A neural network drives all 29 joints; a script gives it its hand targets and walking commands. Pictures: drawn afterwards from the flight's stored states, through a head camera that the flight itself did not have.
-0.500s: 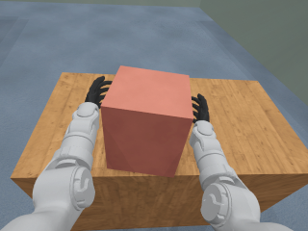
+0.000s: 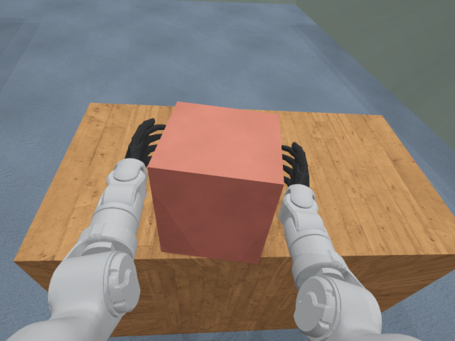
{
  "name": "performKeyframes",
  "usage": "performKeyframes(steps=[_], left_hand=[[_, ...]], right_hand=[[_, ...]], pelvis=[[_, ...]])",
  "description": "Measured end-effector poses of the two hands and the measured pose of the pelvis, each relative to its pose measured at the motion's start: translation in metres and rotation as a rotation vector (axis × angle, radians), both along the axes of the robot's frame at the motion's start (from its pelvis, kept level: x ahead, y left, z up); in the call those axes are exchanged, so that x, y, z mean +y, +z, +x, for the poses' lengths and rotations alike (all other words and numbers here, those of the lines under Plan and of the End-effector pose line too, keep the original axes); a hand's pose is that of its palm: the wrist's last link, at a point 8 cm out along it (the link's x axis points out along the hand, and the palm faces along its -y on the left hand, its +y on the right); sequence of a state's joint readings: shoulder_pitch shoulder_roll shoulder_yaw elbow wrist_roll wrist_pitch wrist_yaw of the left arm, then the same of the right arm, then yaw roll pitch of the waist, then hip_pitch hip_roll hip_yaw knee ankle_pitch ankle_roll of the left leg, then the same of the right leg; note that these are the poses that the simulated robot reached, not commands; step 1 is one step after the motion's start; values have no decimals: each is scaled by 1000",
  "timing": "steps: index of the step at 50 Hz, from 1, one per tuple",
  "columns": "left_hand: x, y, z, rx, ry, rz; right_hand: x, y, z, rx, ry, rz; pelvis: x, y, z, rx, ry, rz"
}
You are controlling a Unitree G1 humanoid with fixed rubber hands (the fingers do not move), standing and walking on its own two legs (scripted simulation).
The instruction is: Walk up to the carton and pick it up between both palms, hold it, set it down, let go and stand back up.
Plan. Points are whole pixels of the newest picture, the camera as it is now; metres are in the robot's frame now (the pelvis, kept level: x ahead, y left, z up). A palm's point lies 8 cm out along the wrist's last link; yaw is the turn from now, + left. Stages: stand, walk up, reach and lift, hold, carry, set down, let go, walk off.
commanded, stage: set down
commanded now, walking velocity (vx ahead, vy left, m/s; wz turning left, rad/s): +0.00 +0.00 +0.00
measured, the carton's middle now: (218, 184) +0.42 -0.01 +0.03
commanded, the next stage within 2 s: none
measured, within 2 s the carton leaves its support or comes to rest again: rests again in 0.04 s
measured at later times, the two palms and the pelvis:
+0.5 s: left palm (139, 163) +0.42 +0.14 +0.10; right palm (298, 189) +0.37 -0.15 +0.08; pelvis +0.00 +0.00 +0.00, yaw +0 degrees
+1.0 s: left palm (139, 162) +0.43 +0.14 +0.09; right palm (298, 189) +0.37 -0.15 +0.08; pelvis +0.00 +0.00 +0.00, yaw +0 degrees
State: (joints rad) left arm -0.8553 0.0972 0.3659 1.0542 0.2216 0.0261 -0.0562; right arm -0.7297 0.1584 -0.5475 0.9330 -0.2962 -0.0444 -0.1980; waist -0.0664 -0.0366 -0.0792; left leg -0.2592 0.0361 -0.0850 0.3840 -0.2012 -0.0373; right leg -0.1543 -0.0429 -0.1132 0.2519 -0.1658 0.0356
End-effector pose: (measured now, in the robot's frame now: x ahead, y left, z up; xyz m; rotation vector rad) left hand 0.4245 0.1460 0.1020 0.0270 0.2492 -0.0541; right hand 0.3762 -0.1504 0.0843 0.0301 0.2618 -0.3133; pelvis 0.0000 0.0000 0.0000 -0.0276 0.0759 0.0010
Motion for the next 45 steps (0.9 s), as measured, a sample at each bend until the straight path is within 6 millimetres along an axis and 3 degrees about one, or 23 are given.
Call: performKeyframes(steps=[45], left_hand=[[-1, -7, 0, -29, -15, -49]], right_hand=[[-3, -8, -5, -66, 19, -41]], pelvis=[[-1, 0, -1, 0, 1, 1]])
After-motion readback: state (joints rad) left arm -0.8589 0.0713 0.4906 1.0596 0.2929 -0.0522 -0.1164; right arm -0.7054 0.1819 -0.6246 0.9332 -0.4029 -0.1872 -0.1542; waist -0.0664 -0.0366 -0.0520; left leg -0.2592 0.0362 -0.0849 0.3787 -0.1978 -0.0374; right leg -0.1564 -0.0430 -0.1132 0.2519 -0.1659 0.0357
